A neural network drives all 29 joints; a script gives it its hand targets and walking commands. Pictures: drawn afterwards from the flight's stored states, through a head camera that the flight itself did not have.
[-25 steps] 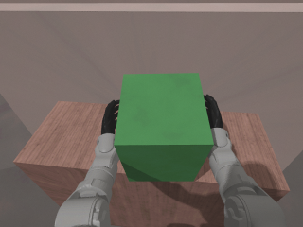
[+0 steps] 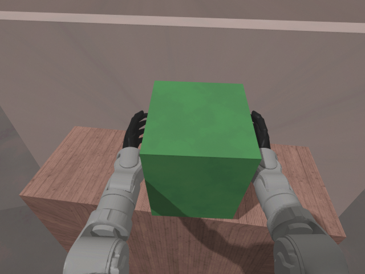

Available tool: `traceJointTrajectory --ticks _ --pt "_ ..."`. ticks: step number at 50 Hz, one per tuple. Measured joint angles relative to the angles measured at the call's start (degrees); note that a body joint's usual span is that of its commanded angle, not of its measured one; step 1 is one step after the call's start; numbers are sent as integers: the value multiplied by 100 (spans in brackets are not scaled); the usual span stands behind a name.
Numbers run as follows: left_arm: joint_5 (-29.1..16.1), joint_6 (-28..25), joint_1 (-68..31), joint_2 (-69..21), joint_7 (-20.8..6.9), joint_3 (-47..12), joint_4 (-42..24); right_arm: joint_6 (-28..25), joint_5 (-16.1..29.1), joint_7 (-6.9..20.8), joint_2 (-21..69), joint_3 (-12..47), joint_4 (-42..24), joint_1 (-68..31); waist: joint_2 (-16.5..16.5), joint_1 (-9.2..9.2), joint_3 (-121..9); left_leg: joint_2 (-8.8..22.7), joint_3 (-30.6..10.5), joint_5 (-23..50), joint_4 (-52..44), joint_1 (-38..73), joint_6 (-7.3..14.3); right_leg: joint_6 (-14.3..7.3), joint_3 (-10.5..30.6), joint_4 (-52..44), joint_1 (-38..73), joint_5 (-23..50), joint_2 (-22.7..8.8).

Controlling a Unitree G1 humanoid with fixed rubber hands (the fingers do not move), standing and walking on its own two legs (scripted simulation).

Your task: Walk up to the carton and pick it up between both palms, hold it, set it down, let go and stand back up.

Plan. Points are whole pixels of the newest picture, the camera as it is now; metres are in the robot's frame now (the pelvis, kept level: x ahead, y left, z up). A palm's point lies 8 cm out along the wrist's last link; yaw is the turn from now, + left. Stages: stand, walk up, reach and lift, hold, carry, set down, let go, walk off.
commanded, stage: reach and lift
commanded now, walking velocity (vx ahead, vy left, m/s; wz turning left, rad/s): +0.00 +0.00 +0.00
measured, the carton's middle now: (195, 152) +0.39 +0.00 +0.11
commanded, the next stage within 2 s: hold in 1.84 s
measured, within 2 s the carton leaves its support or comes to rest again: neither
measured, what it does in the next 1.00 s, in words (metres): stands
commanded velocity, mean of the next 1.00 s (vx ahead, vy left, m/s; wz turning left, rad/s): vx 0.00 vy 0.00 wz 0.00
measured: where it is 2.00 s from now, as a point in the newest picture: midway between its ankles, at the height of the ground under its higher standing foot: outside the picture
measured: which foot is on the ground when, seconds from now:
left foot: down 0.00-1.00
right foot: down 0.00-1.00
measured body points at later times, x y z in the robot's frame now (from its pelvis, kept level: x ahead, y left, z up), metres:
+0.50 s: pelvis -0.01 +0.01 +0.00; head -0.06 +0.04 +0.45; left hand +0.38 +0.17 +0.17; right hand +0.38 -0.13 +0.17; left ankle +0.03 +0.14 -0.74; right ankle +0.02 -0.11 -0.74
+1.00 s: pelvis -0.01 +0.01 +0.00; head -0.06 +0.02 +0.45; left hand +0.39 +0.16 +0.20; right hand +0.39 -0.13 +0.19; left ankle +0.03 +0.14 -0.74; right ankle +0.02 -0.11 -0.74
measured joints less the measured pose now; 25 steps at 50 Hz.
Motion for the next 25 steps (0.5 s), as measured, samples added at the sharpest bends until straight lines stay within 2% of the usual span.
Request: traceJointTrajectory --ticks 5,9,13,19,25 --pt "0 1060 -65 3 -59 29 -402 700 152 -33 -16 23 -35 -66 -52 0 445 0 0 -88 -1 597 0 16 0 -53 622 -57 0" --pt "1 1684 -68 17 -71 29 -1039 1156 486 -125 -83 239 -536 -49 -94 -1 456 0 -1 -77 -2 641 0 28 0 -88 681 -24 0" --pt "29 1990 -107 34 -92 54 -1533 1402 548 -154 -93 253 -965 -98 -95 -13 417 0 -1 -80 -1 739 5 45 0 -149 809 2 0" --pt "414 2512 -321 -4 -451 452 -1542 1838 498 -215 -27 213 -919 -279 -161 -26 692 -2 -2 -100 -2 1082 32 50 0 -183 1169 3 0" --pt "424 2764 -324 3 -462 470 -1614 1988 495 -228 1 213 -896 -280 -214 -41 805 -3 -2 -77 -2 1102 32 43 0 -184 1188 28 0"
